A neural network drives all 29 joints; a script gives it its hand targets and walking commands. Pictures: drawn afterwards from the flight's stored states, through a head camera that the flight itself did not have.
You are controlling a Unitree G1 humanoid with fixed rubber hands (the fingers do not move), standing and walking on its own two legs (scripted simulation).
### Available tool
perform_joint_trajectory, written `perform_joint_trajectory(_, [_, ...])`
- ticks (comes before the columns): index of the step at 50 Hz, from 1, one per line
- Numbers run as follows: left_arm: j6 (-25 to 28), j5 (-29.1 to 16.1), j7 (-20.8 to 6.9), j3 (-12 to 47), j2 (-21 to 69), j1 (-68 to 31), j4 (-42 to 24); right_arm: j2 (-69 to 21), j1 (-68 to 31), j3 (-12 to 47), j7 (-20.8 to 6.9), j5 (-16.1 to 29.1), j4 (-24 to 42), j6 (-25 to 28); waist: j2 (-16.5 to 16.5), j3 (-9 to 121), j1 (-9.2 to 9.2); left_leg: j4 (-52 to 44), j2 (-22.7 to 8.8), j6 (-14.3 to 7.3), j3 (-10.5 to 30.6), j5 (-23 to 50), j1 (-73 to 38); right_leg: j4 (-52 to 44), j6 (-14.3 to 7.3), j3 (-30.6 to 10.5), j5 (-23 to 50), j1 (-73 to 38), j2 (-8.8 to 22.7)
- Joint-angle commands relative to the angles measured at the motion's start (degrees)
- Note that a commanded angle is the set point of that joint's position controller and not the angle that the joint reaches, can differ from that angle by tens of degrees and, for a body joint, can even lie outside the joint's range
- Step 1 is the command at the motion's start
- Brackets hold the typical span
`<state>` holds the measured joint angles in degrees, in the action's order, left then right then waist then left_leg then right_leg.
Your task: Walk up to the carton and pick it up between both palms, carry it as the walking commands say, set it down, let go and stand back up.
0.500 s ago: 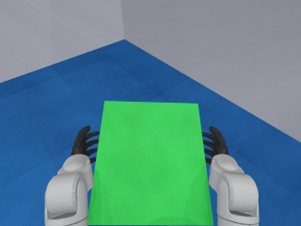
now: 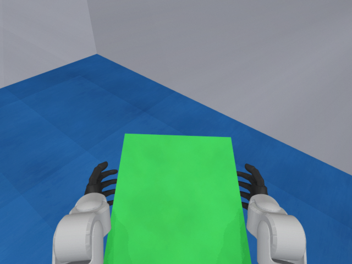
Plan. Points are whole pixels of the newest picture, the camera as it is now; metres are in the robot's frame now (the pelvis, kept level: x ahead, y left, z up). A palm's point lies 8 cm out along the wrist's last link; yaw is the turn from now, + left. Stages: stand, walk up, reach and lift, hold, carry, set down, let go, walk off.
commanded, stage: carry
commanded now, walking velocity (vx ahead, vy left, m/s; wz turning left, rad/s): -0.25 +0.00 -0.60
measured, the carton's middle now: (175, 208) +0.27 +0.01 +0.01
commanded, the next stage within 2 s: none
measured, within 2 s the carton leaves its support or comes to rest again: neither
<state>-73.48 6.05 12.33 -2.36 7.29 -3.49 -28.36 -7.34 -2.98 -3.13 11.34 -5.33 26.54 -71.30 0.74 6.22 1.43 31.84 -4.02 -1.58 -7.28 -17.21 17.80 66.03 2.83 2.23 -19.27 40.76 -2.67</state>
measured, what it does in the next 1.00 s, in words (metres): walks backwards, turning right: right foot, then left foot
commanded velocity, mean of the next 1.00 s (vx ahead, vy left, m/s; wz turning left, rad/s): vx -0.25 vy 0.00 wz -0.60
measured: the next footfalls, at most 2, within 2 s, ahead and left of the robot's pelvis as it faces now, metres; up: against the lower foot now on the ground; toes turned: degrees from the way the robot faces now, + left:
right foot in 0.20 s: -0.06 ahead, -0.15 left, +0.00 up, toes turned -14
left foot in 0.56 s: -0.16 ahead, +0.10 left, +0.00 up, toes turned -16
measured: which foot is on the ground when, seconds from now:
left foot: down 0.00-0.22, up 0.24-0.54, down 0.56-0.92, up 0.94-1.00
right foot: up 0.00-0.18, down 0.20-0.58, up 0.60-0.90, down 0.92-1.00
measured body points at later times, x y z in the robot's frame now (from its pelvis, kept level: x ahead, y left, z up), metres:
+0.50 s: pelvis -0.18 -0.01 -0.01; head -0.16 -0.02 +0.44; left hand +0.13 +0.05 +0.07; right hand +0.02 -0.25 +0.08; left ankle -0.16 +0.11 -0.70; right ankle -0.10 -0.14 -0.74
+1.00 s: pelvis -0.36 +0.04 -0.01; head -0.36 +0.03 +0.44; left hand -0.05 +0.00 +0.07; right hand -0.26 -0.25 +0.06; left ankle -0.24 +0.12 -0.69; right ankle -0.41 -0.07 -0.74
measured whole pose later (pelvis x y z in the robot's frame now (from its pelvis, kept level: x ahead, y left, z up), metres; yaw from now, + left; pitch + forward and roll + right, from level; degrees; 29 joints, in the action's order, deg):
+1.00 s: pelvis -0.36 +0.04 -0.01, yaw -37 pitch +4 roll -1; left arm -70.9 6.7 11.1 -1.8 7.5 -6.3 -24.2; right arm -7.3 -3.7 -4.7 11.4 -6.4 26.8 -70.8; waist -1.7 4.4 0.0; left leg 56.7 -10.0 4.9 -7.5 -28.5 35.8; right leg 35.5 -0.4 2.0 -15.0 24.4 0.2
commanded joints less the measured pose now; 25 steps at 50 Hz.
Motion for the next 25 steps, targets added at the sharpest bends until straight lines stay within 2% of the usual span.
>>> perform_joint_trajectory(1, [2.41, -23.5, -14.94, 37.94, 52.06, -28.05, -6.0, -50.92, -23.32, 32.46, -14.24, 20.66, 6.11, 1.68, -9.88, 6.88, -0.72, -7.28, -12.2, -4.23, 1.39, 24.63, -1.23, 7.82, 0.99, 0.98, 1.0, -3.68, 2.21])
perform_joint_trajectory(3, [2.23, -24.02, -14.67, 38.75, 52.29, -27.52, -6.27, -49.95, -22.41, 32.34, -13.85, 20.42, 7.67, 1.82, -13.51, 9.55, -1.08, -4.15, -12.46, -4.39, 1.84, 30.88, -7.05, -1.73, 1.12, 3.08, -3.12, -4.82, 2.23])
perform_joint_trajectory(6, [1.58, -23.68, -14.47, 37.98, 51.34, -25.12, -5.04, -48.85, -20.34, 32.48, -13.33, 19.45, 7.0, 1.23, -15.56, 12.83, -1.76, -0.79, -16.08, -6.2, 4.47, 39.35, -9.83, -15.87, -0.21, 5.29, -7.15, -9.83, 1.86])
perform_joint_trajectory(7, [1.33, -23.45, -14.57, 37.34, 50.92, -24.03, -4.09, -48.58, -19.59, 32.64, -13.16, 19.04, 6.42, 1.0, -16.18, 13.6, -1.91, 0.19, -17.28, -6.57, 5.49, 41.75, -10.9, -21.19, -0.89, 5.69, -6.53, -11.0, 1.91])
perform_joint_trajectory(8, [1.17, -23.24, -14.72, 36.72, 50.91, -22.96, -3.0, -48.55, -19.23, 32.88, -13.06, 18.72, 5.8, 0.84, -15.85, 14.38, -1.6, 2.04, -17.51, -6.05, 5.12, 42.11, -11.64, -28.22, -1.5, 6.23, -3.61, -13.04, 1.71])
perform_joint_trajectory(9, [1.1, -23.01, -14.94, 36.24, 51.23, -22.29, -1.95, -48.63, -19.24, 33.1, -13.05, 18.57, 5.1, 0.75, -13.97, 14.8, -1.03, 4.68, -16.98, -4.22, 3.53, 39.48, -10.54, -37.71, -1.81, 6.31, 2.97, -16.7, 1.72])
perform_joint_trajectory(10, [1.18, -22.7, -15.21, 35.59, 51.4, -21.96, -1.17, -48.82, -19.51, 33.29, -13.11, 18.72, 4.59, 0.81, -8.35, 14.71, -0.79, 8.87, -15.06, -0.93, 0.88, 31.26, -5.08, -44.68, -1.96, 3.03, 9.14, -22.77, 4.25])
perform_joint_trajectory(11, [1.39, -22.48, -15.67, 34.84, 51.68, -21.2, -0.55, -48.88, -20.68, 33.42, -13.11, 18.6, 4.51, 1.01, 0.27, 14.14, -0.51, 13.81, -13.13, 3.18, 0.57, 9.22, 8.24, -45.06, -2.78, -6.94, 21.56, -31.63, 11.51])
perform_joint_trajectory(12, [2.25, -21.75, -15.88, 33.83, 51.34, -21.36, 0.56, -49.76, -23.9, 35.5, -13.25, 19.33, 7.12, 1.05, 24.99, 14.52, -0.48, 23.85, -4.53, 6.79, -2.6, -19.99, 24.3, -40.1, -10.95, -26.04, 58.33, -37.87, 26.3])
perform_joint_trajectory(13, [2.65, -22.8, -15.99, 34.77, 53.04, -22.71, -2.34, -51.94, -25.44, 36.82, -13.72, 20.72, 7.5, 1.22, 17.79, 14.23, -1.0, 33.21, -4.81, 7.2, 3.45, -22.97, 24.62, -37.0, -13.05, -23.08, 65.63, -33.97, 24.48])
perform_joint_trajectory(14, [3.18, -22.48, -16.21, 34.59, 54.04, -22.7, -2.45, -53.93, -26.31, 37.84, -14.25, 21.89, 6.55, 1.43, 11.58, 14.56, -0.94, 37.41, -3.56, 6.62, 5.13, -18.81, 23.41, -37.38, -12.71, -18.94, 56.63, -32.28, 21.67])
perform_joint_trajectory(15, [3.93, -21.66, -16.32, 34.45, 55.21, -22.51, -2.87, -55.61, -28.24, 39.43, -14.79, 23.02, 7.47, 1.98, 8.15, 14.44, -0.94, 39.48, -2.65, 6.09, 5.4, -13.42, 22.38, -38.91, -11.58, -15.36, 44.08, -29.55, 19.06])
perform_joint_trajectory(16, [4.79, -21.33, -16.34, 34.35, 56.27, -23.68, -4.09, -57.66, -29.18, 40.52, -15.2, 24.02, 7.88, 2.51, 8.14, 14.06, -0.97, 41.15, -2.42, 5.99, 5.47, -8.6, 21.62, -40.02, -10.86, -14.17, 34.3, -27.36, 17.38])
perform_joint_trajectory(17, [5.32, -21.3, -16.38, 34.69, 57.01, -23.91, -5.54, -58.7, -29.09, 40.91, -15.47, 24.52, 8.6, 2.91, 6.6, 14.49, -1.14, 40.28, -2.02, 6.05, 5.3, -4.86, 19.05, -40.67, -10.03, -12.15, 25.29, -25.63, 15.06])
perform_joint_trajectory(18, [5.67, -21.14, -16.4, 34.83, 56.9, -23.82, -6.13, -58.85, -29.31, 41.16, -15.43, 24.73, 9.36, 3.23, 6.73, 14.57, -1.12, 37.47, -1.11, 6.15, 4.75, -3.69, 17.64, -42.07, -9.3, -12.47, 20.29, -24.77, 14.1])
perform_joint_trajectory(21, [5.86, -20.32, -16.07, 34.93, 54.75, -21.18, -6.62, -57.45, -27.63, 41.57, -15.04, 24.9, 10.11, 3.26, 8.38, 15.07, -0.54, 27.16, 1.28, 5.96, 4.2, -7.59, 14.62, -45.27, -9.72, -17.56, 17.13, -26.11, 14.95])
perform_joint_trajectory(23, [5.63, -19.89, -15.9, 35.15, 52.82, -19.75, -6.24, -55.99, -25.76, 40.96, -14.85, 24.24, 9.04, 2.95, 9.11, 15.57, -0.23, 20.25, 2.85, 5.09, 4.59, -10.4, 11.67, -46.74, -10.2, -21.59, 16.71, -26.81, 16.1])
perform_joint_trajectory(25, [5.35, -20.0, -15.91, 35.59, 51.4, -19.39, -6.41, -54.9, -24.05, 39.86, -14.71, 23.52, 7.72, 2.67, 9.68, 16.35, -0.1, 11.33, 4.51, 3.65, 4.16, -10.94, 5.01, -49.24, -8.9, -22.66, 15.1, -24.78, 15.57])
